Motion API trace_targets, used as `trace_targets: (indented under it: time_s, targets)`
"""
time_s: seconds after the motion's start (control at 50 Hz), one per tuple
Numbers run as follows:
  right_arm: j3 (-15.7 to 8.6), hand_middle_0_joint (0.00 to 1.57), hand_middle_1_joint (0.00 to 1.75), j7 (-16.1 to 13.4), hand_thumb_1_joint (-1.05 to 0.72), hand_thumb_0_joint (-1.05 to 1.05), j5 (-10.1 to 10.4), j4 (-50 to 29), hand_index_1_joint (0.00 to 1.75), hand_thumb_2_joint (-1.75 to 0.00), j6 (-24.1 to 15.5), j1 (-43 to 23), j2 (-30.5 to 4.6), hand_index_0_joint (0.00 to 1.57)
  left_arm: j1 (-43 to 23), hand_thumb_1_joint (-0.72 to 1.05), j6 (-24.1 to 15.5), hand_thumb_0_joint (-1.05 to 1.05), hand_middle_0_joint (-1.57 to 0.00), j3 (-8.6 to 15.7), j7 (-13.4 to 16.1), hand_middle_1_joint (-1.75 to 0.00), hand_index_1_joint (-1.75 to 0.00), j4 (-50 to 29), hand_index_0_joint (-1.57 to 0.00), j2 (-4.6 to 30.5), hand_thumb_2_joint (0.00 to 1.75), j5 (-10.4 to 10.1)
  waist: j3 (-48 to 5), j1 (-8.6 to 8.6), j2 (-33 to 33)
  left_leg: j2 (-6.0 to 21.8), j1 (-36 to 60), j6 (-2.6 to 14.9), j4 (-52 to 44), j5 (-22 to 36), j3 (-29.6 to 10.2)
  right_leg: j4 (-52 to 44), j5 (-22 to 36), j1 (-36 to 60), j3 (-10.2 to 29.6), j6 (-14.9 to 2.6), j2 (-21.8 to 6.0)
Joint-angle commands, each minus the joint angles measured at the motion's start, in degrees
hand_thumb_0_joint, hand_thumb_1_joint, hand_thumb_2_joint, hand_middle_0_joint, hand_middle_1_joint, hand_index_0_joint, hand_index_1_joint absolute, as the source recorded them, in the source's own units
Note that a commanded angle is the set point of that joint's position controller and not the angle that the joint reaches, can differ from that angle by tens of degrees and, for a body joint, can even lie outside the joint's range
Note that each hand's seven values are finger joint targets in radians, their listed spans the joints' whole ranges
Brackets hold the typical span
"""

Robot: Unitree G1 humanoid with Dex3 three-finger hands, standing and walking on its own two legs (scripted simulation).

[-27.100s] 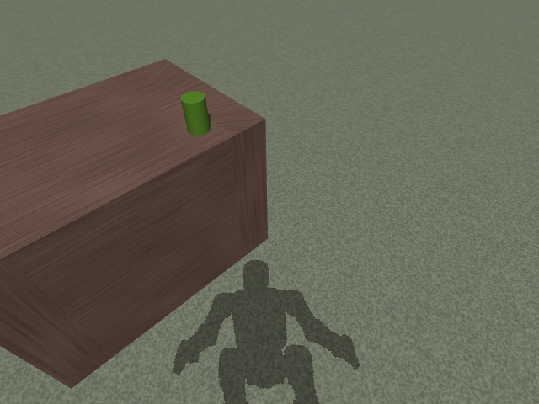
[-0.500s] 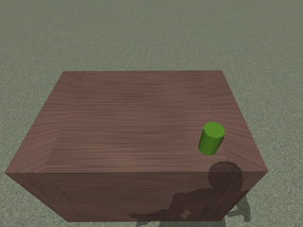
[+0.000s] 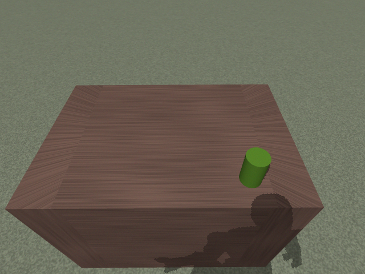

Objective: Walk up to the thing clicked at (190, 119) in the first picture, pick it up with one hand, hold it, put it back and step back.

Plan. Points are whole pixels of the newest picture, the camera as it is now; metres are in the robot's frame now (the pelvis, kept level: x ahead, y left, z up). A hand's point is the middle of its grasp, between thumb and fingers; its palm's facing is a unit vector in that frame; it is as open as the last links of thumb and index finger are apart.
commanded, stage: stand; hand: right
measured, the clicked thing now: (254, 168) +0.44 -0.20 -0.08
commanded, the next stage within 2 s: step back in 1.86 s
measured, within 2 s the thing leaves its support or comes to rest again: neither
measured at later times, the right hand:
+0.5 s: hand out of the picture +0.07 -0.25 -0.16, palm faces -0.03 +0.94 -0.34, open 7.4 cm
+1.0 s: hand out of the picture +0.08 -0.25 -0.16, palm faces -0.03 +0.94 -0.34, open 7.4 cm
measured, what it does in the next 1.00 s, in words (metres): stands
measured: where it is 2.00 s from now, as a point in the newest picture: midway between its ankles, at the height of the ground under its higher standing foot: outside the picture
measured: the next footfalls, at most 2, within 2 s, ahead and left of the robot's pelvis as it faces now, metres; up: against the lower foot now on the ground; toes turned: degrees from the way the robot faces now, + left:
none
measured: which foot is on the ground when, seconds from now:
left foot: down 0.00-1.00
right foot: down 0.00-1.00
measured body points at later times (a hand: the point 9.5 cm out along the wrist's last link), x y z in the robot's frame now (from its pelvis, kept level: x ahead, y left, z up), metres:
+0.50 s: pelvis +0.00 +0.00 +0.00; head +0.01 +0.00 +0.45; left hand +0.07 +0.30 -0.13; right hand +0.07 -0.30 -0.13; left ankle +0.00 +0.13 -0.75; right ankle +0.00 -0.13 -0.75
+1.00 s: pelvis +0.00 +0.00 +0.00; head +0.01 +0.00 +0.45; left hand +0.08 +0.30 -0.13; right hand +0.08 -0.30 -0.13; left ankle +0.00 +0.13 -0.75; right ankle +0.00 -0.13 -0.75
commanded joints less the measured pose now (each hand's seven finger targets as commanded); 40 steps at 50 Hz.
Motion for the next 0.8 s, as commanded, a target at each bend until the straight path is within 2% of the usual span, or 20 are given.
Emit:
trace_targets:
  time_s: [0.0, 0.48, 0.64, 0.78]
  targets:
    - [-2.28, 0.20, 0.30, -0.96, -0.90, 0.00, -0.14, -2.98, 0.30, -0.90, -1.30, -1.88, -12.63, 0.20, -1.78, 0.90, -1.16, 0.00, -0.20, 2.16, 0.93, -0.30, -0.30, -3.06, -0.20, 12.06, 0.90, 0.02, -4.14, 0.42, 0.72, 6.60, -0.38, 1.76, -2.55, 9.18, -4.83, -2.69, 8.63, 1.61, 4.85, -2.23, -5.77]
    - [-2.21, 0.20, 0.30, -0.89, -0.90, 0.00, -0.20, -3.18, 0.30, -0.90, -1.29, -1.62, -12.43, 0.20, -1.69, 0.90, -1.08, 0.00, -0.20, 2.61, 0.84, -0.30, -0.30, -3.01, -0.20, 12.60, 0.90, 0.11, -3.33, 0.23, 0.60, 6.29, -1.08, 1.82, -3.38, 5.73, -4.85, -2.99, 6.18, 0.88, 5.02, -2.29, -5.79]
    - [-2.23, 0.20, 0.30, -0.87, -0.90, 0.00, -0.09, -3.00, 0.30, -0.90, -1.30, -1.82, -12.44, 0.20, -1.42, 0.90, -1.12, 0.00, -0.20, 2.42, 0.85, -0.30, -0.30, -2.90, -0.20, 12.40, 0.90, 0.08, -3.87, 0.49, -0.19, 6.48, -0.03, 1.70, -2.94, 7.78, -5.12, -2.81, 6.28, 0.54, 4.68, -2.26, -5.70]
    - [-2.37, 0.20, 0.30, -0.95, -0.90, 0.00, -0.10, -3.10, 0.30, -0.90, -1.27, -1.63, -12.72, 0.20, -1.25, 0.90, -1.14, 0.00, -0.20, 2.37, 0.96, -0.30, -0.30, -3.04, -0.20, 12.44, 0.90, 0.08, -5.26, 0.31, 0.29, 6.61, 0.71, 1.85, -1.92, 10.40, -4.66, -2.23, 9.90, 1.32, 4.70, -2.37, -5.98]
